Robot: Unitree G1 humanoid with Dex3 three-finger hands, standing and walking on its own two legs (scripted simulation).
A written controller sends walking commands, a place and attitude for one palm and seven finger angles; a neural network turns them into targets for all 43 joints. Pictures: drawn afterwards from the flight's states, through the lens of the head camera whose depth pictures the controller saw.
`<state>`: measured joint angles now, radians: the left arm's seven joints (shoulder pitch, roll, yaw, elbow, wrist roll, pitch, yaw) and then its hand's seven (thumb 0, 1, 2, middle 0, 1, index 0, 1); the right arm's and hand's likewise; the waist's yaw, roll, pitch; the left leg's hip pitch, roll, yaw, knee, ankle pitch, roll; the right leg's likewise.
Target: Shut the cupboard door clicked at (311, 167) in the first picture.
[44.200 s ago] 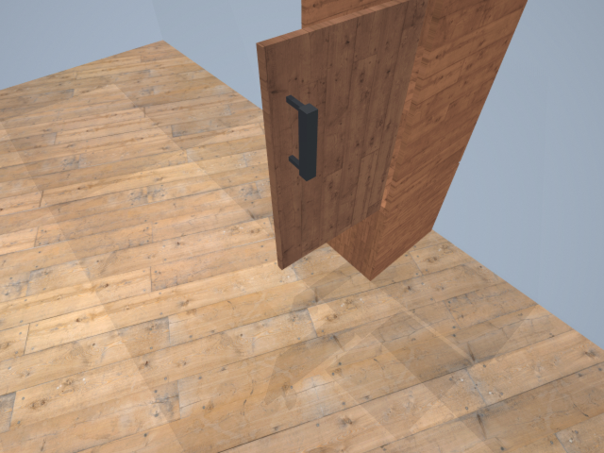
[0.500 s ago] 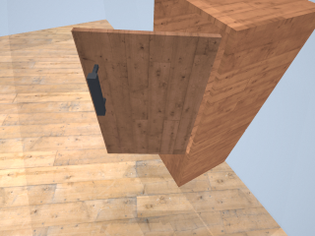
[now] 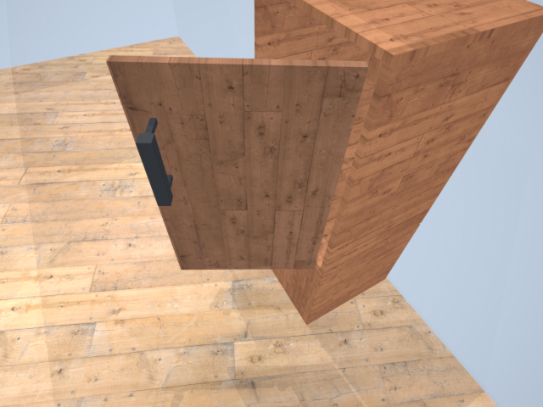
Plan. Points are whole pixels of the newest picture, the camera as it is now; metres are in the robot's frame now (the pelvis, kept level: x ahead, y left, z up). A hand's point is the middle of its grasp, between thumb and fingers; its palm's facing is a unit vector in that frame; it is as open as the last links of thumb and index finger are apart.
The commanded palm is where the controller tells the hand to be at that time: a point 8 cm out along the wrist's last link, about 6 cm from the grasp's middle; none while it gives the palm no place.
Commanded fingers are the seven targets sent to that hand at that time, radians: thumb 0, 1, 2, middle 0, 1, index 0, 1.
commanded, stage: look again from close up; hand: left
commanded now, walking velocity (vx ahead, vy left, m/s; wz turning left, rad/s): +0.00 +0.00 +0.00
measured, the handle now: (159, 163) +0.47 +0.23 +0.08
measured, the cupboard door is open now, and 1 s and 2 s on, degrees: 62 62 62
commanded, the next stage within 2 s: raise the hand and make a fist in 0.04 s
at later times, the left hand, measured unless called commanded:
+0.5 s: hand (171, 378) +0.17 +0.15 -0.04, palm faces +0.07 -1.00 -0.01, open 6.4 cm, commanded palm +0.12 +0.21 -0.03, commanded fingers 0.00 0.90 0.90 -0.53 -0.66 -0.53 -0.66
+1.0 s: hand (159, 342) +0.20 +0.17 +0.01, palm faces +0.11 -0.99 -0.05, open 4.1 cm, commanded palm +0.16 +0.21 +0.02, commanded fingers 0.00 0.90 0.90 -0.99 -1.16 -0.99 -1.16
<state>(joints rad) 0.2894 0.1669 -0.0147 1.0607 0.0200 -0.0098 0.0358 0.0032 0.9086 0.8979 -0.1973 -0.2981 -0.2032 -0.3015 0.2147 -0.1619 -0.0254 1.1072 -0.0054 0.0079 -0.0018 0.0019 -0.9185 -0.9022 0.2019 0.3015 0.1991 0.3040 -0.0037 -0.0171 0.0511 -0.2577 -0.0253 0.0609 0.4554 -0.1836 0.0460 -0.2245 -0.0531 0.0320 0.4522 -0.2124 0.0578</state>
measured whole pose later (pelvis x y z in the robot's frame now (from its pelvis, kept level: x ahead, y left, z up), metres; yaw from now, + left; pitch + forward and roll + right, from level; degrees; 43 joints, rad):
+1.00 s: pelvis +0.02 -0.05 -0.06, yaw +3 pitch +11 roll -1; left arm 0.51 0.24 0.24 -0.13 -0.36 -0.32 -0.31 0.02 0.90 0.90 -0.81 -0.97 -0.82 -0.97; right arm 0.30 -0.21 -0.01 0.57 0.03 -0.22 -0.08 0.01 -0.90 -0.90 0.21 0.30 0.20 0.30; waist 0.02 0.03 -0.12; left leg -0.74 0.03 -0.04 1.00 -0.45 -0.03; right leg -0.67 0.00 -0.06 1.00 -0.51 -0.02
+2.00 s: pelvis +0.03 -0.04 -0.02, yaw +3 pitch +2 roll -1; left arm 0.32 0.24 0.18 -0.18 -0.28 -0.09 -0.19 0.02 0.90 0.90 -1.30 -1.50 -1.30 -1.50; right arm 0.27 -0.25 0.03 0.57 0.04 -0.24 -0.07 0.01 -0.91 -0.90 0.20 0.30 0.20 0.30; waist 0.02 0.03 -0.06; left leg -0.42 0.02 -0.02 0.74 -0.36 -0.02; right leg -0.36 -0.01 -0.05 0.72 -0.40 -0.01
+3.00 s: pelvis +0.02 -0.04 -0.02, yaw +2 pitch +3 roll +0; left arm -0.17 0.30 0.25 0.29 -0.26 -0.10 -0.22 0.02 0.90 0.90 -1.30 -1.50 -1.30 -1.50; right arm 0.25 -0.24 0.04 0.63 0.05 -0.18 -0.08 0.01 -0.91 -0.90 0.20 0.30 0.20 0.30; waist 0.00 0.03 -0.05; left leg -0.43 0.02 0.00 0.70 -0.33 -0.01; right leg -0.38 -0.01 -0.03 0.69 -0.37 0.00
